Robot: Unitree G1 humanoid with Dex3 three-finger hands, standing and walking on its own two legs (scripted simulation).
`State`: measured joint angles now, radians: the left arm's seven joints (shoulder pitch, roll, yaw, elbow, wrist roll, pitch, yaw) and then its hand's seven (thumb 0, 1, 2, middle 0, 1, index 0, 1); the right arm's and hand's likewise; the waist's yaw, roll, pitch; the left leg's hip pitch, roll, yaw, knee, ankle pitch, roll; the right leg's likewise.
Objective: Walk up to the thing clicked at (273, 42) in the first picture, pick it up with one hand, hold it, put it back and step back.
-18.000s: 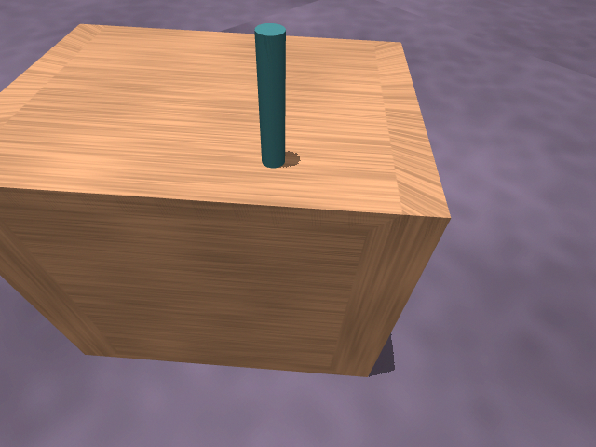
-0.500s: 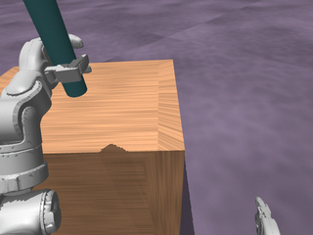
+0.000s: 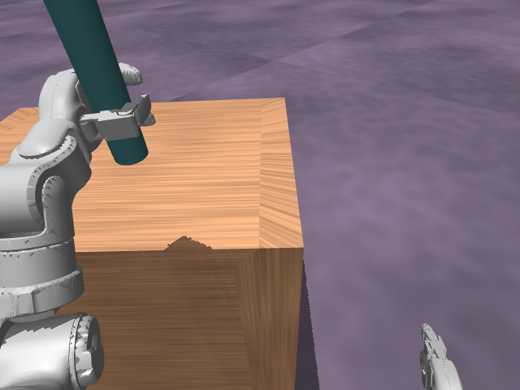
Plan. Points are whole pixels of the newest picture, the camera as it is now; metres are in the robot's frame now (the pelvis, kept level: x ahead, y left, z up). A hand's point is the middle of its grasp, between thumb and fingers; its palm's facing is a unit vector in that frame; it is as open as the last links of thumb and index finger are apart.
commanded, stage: hold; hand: left
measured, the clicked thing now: (97, 67) +0.33 +0.18 +0.37
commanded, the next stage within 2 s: crouch in 0.50 s
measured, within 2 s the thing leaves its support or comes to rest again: neither
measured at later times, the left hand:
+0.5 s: hand (128, 117) +0.33 +0.16 +0.31, palm faces +0.18 -0.98 -0.01, open 5.8 cm
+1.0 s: hand (136, 139) +0.38 +0.19 +0.26, palm faces +0.24 -0.97 -0.01, open 5.8 cm
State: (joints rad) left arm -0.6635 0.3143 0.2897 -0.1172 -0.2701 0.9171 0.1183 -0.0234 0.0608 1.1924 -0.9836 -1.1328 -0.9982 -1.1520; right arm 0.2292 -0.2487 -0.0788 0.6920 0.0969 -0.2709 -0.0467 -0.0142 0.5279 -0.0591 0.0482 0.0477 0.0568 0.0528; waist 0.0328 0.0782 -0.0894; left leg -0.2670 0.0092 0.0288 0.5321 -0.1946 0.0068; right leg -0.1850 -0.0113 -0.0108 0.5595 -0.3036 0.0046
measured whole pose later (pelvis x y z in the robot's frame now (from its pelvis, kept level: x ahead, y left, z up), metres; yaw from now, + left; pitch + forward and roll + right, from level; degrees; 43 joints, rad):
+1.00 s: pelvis -0.01 +0.00 +0.00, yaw +0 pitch -3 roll +0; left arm -0.69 0.34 0.28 0.21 -0.22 0.77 0.10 -0.02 0.05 1.21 -0.99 -1.14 -1.00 -1.16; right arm 0.23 -0.25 -0.09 0.71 0.08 -0.30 -0.06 -0.01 0.55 -0.05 0.05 0.05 0.06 0.05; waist 0.01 0.06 -0.06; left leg -0.29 0.01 0.03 0.52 -0.17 0.01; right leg -0.22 -0.01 -0.01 0.56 -0.29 0.00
